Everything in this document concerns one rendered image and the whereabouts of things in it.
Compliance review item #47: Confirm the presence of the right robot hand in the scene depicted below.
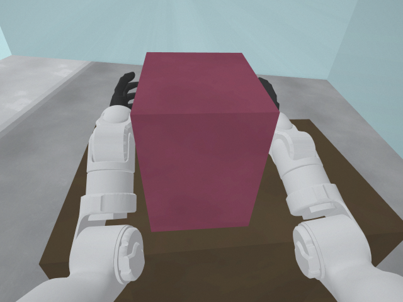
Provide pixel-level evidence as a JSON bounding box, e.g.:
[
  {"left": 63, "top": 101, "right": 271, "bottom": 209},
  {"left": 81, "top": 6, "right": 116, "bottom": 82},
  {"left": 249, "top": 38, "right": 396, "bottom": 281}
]
[{"left": 258, "top": 77, "right": 280, "bottom": 110}]

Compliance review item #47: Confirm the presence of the pedestal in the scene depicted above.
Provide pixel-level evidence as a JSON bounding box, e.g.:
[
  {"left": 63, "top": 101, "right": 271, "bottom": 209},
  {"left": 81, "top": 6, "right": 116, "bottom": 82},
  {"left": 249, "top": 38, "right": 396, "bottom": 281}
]
[{"left": 39, "top": 119, "right": 403, "bottom": 302}]

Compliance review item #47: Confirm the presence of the robot left upper arm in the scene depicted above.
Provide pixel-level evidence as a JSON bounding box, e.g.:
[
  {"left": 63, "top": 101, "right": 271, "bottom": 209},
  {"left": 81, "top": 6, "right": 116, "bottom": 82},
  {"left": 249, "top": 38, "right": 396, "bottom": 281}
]
[{"left": 16, "top": 225, "right": 145, "bottom": 302}]

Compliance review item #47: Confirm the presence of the left robot forearm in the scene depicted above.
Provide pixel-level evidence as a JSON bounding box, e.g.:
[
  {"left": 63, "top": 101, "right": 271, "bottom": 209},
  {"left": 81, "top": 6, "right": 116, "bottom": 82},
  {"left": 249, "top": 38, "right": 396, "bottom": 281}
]
[{"left": 69, "top": 105, "right": 137, "bottom": 270}]

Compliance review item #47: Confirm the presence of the robot right upper arm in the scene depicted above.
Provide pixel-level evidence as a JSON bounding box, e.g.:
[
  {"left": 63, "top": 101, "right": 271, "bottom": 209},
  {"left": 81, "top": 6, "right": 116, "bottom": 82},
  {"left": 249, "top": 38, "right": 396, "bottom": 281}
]
[{"left": 293, "top": 215, "right": 403, "bottom": 302}]

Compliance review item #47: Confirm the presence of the carton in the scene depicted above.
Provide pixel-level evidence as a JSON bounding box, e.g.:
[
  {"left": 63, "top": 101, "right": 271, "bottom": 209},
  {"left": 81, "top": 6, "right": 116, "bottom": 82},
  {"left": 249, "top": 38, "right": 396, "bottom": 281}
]
[{"left": 130, "top": 52, "right": 280, "bottom": 232}]

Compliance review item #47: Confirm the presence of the right robot forearm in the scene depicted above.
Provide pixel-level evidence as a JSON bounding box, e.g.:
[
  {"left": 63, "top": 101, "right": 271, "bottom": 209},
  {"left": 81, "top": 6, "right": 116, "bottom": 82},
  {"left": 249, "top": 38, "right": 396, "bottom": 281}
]
[{"left": 269, "top": 112, "right": 372, "bottom": 261}]

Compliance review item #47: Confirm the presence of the left robot hand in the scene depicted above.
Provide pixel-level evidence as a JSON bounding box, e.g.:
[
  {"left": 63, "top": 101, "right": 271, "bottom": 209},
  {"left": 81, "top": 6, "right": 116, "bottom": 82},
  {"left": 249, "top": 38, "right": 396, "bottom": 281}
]
[{"left": 110, "top": 72, "right": 139, "bottom": 109}]

